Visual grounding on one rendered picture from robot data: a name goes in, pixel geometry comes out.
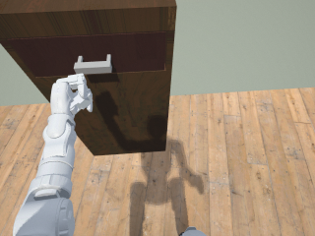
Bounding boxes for cabinet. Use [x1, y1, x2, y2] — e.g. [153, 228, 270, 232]
[0, 0, 177, 156]

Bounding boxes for drawer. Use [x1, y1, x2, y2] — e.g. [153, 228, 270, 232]
[7, 30, 166, 77]

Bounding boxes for robot left upper arm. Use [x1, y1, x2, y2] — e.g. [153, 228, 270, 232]
[15, 197, 75, 236]

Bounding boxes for robot left forearm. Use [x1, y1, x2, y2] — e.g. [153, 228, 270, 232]
[13, 113, 77, 236]

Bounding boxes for left robot hand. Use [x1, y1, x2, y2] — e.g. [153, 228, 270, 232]
[50, 73, 93, 119]

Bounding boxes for handle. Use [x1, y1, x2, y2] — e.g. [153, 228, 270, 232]
[74, 54, 112, 75]

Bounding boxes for right robot shin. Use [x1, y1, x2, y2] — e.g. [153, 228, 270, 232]
[184, 226, 197, 233]

